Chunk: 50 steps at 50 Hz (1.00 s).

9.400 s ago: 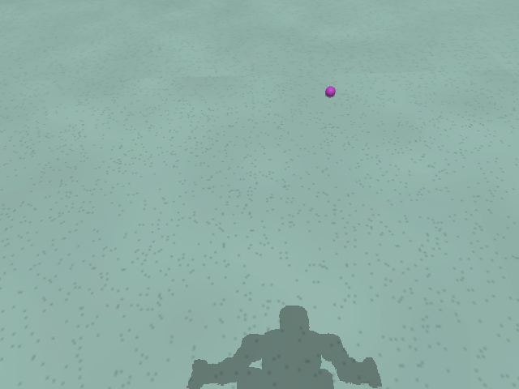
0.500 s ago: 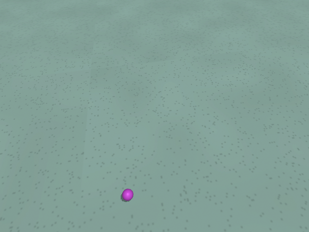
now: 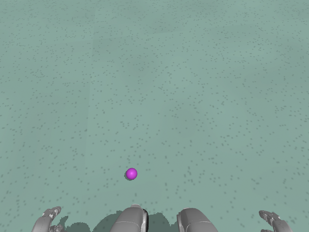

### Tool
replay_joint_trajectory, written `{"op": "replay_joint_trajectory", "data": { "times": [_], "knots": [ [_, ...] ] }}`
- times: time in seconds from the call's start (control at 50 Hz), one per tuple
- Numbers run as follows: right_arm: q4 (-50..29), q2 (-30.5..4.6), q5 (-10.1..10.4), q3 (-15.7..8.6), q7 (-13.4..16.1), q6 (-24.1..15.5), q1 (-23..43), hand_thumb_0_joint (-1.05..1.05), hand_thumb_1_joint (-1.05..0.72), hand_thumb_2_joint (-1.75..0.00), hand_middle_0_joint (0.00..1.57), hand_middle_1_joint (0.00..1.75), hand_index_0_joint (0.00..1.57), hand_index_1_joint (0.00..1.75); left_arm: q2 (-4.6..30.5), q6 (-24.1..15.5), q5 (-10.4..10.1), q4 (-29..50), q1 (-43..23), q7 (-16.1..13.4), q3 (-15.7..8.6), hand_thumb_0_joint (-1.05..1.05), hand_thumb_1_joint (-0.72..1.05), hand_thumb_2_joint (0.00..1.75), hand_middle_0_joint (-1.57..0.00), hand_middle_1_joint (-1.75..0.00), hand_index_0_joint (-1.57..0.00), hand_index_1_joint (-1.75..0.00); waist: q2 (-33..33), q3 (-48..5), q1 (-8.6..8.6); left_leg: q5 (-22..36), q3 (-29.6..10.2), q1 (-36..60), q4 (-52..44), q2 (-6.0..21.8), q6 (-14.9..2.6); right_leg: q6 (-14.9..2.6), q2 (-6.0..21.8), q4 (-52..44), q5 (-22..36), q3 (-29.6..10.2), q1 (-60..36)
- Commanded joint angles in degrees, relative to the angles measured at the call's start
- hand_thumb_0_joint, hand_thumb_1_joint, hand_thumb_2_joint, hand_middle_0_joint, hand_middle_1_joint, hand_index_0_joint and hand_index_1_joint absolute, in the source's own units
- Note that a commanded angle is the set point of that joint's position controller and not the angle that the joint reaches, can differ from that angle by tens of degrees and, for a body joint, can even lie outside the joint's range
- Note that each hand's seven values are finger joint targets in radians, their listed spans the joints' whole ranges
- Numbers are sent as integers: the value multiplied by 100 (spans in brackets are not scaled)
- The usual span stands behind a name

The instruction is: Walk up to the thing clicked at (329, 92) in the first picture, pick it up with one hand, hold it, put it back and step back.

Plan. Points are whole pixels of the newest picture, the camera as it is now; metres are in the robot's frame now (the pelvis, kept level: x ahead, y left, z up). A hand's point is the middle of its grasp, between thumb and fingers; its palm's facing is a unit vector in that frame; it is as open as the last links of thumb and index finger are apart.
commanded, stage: walk up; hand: left
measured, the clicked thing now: (131, 173) +0.44 +0.18 -0.71
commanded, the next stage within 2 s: none
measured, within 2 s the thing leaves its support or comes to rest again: neither
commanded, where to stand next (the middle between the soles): +0.06 -0.01 m, yaw -1 degrees
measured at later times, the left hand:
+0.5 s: hand out of the picture +0.02 +0.27 -0.12, palm faces -0.01 -0.92 -0.39, open 7.4 cm
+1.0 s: hand out of the picture +0.05 +0.28 -0.11, palm faces +0.05 -0.88 -0.46, open 7.4 cm
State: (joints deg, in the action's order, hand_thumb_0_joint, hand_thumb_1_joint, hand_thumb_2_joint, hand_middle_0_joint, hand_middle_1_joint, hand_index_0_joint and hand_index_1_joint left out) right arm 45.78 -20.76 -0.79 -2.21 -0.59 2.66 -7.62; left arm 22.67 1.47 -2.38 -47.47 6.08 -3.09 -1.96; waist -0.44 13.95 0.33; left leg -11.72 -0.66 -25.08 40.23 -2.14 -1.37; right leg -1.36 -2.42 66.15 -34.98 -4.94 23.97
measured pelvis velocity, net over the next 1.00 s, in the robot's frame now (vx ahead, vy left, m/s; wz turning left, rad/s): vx -0.03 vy -0.01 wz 0.05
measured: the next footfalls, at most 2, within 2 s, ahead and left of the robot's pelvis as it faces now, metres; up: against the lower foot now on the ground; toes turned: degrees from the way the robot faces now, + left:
right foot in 0.14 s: -0.01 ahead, -0.11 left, +0.00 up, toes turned -2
left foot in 0.42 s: +0.04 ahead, +0.12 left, +0.00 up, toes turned -2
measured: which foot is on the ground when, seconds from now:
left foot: down 0.00-0.18, up 0.20-0.40, down 0.42-0.70, up 0.72-1.00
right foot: up 0.00-0.12, down 0.14-0.44, up 0.46-0.66, down 0.68-1.00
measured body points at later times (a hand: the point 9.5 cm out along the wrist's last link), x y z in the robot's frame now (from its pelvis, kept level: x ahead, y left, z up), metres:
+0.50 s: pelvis -0.02 +0.00 +0.02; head -0.01 -0.01 +0.47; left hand +0.02 +0.32 -0.10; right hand +0.03 -0.32 -0.11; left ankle +0.00 +0.12 -0.71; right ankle -0.05 -0.10 -0.69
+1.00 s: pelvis -0.03 -0.01 +0.01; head -0.01 -0.04 +0.46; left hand +0.04 +0.32 -0.08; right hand +0.04 -0.34 -0.13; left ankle -0.03 +0.13 -0.70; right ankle +0.06 -0.15 -0.71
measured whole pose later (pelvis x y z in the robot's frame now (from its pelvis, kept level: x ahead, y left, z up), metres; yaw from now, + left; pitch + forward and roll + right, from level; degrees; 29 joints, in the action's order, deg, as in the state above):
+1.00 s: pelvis -0.03 -0.01 +0.01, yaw +3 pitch -3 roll +1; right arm 53.7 -24.8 -1.2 -3.7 -2.1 2.4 -15.0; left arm 22.5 -1.6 1.8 -51.6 10.9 -0.6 -3.1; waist 2.5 5.4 -0.8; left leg -26.4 -1.1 -17.7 43.5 0.4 -0.4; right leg -0.2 4.8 40.0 -14.5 1.9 23.2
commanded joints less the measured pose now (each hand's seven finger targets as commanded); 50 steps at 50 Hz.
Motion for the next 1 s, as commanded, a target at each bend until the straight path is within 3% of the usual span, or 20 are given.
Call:
{"op": "replay_joint_trajectory", "data": {
  "times": [0.0,0.06,0.1,0.12,0.14,0.16,0.2,0.3,0.36,0.4,0.42,0.44,0.54,0.64,0.66,0.68,0.7,0.76,0.9,0.98],
  "knots": [
    [-549,-1420,-109,-473,117,-87,14,0,-90,-90,20,30,20,30,1143,-91,122,19,1069,-2,-378,0,90,90,-20,-30,-20,-30,958,-1899,-53,454,-1524,1065,-1328,1444,-1233,-9,183,-290,217,173,-89],
    [-420,-1525,-145,-493,57,-91,-268,0,-90,-90,20,30,20,30,1036,-201,271,-52,988,118,-408,0,90,90,-20,-30,-20,-30,881,-1997,121,-822,-1767,1075,-1398,1482,-1146,64,150,-2067,56,498,-609],
    [-358,-1485,-81,-434,54,-42,-17,0,-90,-90,20,30,20,30,929,-259,340,-342,1476,137,-438,0,90,90,-20,-30,-20,-30,827,-1878,-203,-1049,-1479,316,-1006,1320,-833,-93,115,-3727,1137,516,-1594],
    [-304,-1208,-15,-344,57,-30,-124,0,-90,-90,20,30,20,30,1121,-325,442,-322,1383,118,-483,0,90,90,-20,-30,-20,-30,248,-1645,-164,-1203,-1145,-339,-428,983,-469,-231,412,-4228,802,-231,-1805],
    [-454,-984,29,-276,45,-67,333,0,-90,-90,20,30,20,30,1745,-337,521,-140,1151,91,-637,0,90,90,-20,-30,-20,-30,-1166,-1033,-449,-1806,-674,-1274,516,-88,-46,-777,1942,-5033,-410,-2853,-893],
    [-368,-1398,-19,-409,149,-80,575,0,-90,-90,20,30,20,30,2128,-339,542,70,546,95,-677,0,90,90,-20,-30,-20,-30,-1087,-539,-413,-2029,-984,-450,1533,-7,112,-1469,2764,-5297,-329,-3411,594],
    [44,-1250,98,-382,86,-170,-18,0,-90,-90,20,30,20,30,1376,-461,419,78,36,88,-489,0,90,90,-20,-30,-20,-30,-114,-525,61,-1419,-1096,-481,1658,-155,102,-1049,1881,-4430,2384,-1671,-356],
    [222,-1130,-4,-230,5,-417,-18,0,-90,-90,20,30,20,30,1217,-475,481,-18,624,240,-492,0,90,90,-20,-30,-20,-30,-1010,-1200,-333,-1253,14,59,-102,7,140,-773,1374,-4362,2046,-792,-1707],
    [334,-1081,-34,-267,7,-562,-302,0,-90,-90,20,30,20,30,1358,-360,394,19,751,344,-463,0,90,90,-20,-30,-20,-30,-900,-1146,-163,-716,338,1044,-1339,-199,38,-701,1313,-3991,1992,-564,-1290],
    [433,-1400,-96,-423,68,-697,-968,0,-90,-90,20,30,20,30,943,-349,352,142,759,378,-306,0,90,90,-20,-30,-20,-30,-61,-1610,202,-1160,-1027,2756,-2036,541,-373,-369,891,-2556,2209,-62,-97],
    [431,-2003,-148,-564,78,-740,-1242,0,-90,-90,20,30,20,30,632,-358,298,230,676,407,-231,0,90,90,-20,-30,-20,-30,1091,-1646,314,-1767,-3343,3351,-2420,1949,-1089,-52,51,-1365,694,584,1405],
    [419,-2202,-66,-630,40,-727,-1442,0,-90,-90,20,30,20,30,1258,-350,375,196,387,324,-428,0,90,90,-20,-30,-20,-30,613,-1189,455,-1740,-3893,2595,-2570,2546,-1715,-71,401,-1023,-114,16,1428],
    [175,-1700,-23,-425,47,-735,-795,0,-90,-90,20,30,20,30,1128,-423,302,-56,963,453,-385,0,90,90,-20,-30,-20,-30,990,-938,27,-406,-1592,1428,-2300,1490,-1116,-18,584,-1761,909,266,376],
    [17,-1145,48,-179,9,-334,-178,0,-90,-90,20,30,20,30,1033,-520,293,-422,1329,221,-400,0,90,90,-20,-30,-20,-30,757,-1184,-355,133,-492,-220,-642,789,-435,81,252,-3698,2663,578,-1985],
    [-18,-981,73,-142,8,-271,-373,0,-90,-90,20,30,20,30,1435,-552,351,-377,1281,150,-482,0,90,90,-20,-30,-20,-30,-79,-1207,-334,-478,-329,-541,182,332,-190,-103,913,-4239,2470,-427,-1988],
    [-30,-846,50,-132,22,-184,-606,0,-90,-90,20,30,20,30,1968,-580,384,-261,1086,93,-548,0,90,90,-20,-30,-20,-30,-968,-1286,-169,-1945,-350,-648,1100,-70,32,-677,2477,-5150,1881,-2533,-1332],
    [111,-1356,13,-332,72,-65,-569,0,-90,-90,20,30,20,30,2209,-540,372,-211,824,62,-591,0,90,90,-20,-30,-20,-30,-681,-1139,-174,-2353,-821,-62,2017,84,34,-1338,2871,-5116,1615,-2928,-462],
    [348,-1393,28,-429,35,-7,-993,0,-90,-90,20,30,20,30,1738,-511,349,-133,474,-6,-542,0,90,90,-20,-30,-20,-30,-400,-1091,12,-1608,-1049,-324,2542,176,8,-976,2089,-4790,1349,-1587,-626],
    [475,-1309,-76,-406,-121,-77,-893,0,-90,-90,20,30,20,30,1655,-438,486,-55,426,115,-584,0,90,90,-20,-30,-20,-30,-1241,-1227,-198,-1921,52,288,651,252,137,-927,1650,-4590,122,-781,-408],
    [745,-1295,-133,-449,-68,-222,-1405,0,-90,-90,20,30,20,30,1331,-274,366,-57,245,189,-406,0,90,90,-20,-30,-20,-30,-476,-1361,164,-999,164,1729,-1124,120,-38,-485,1275,-3477,-44,-338,572]
  ]
}}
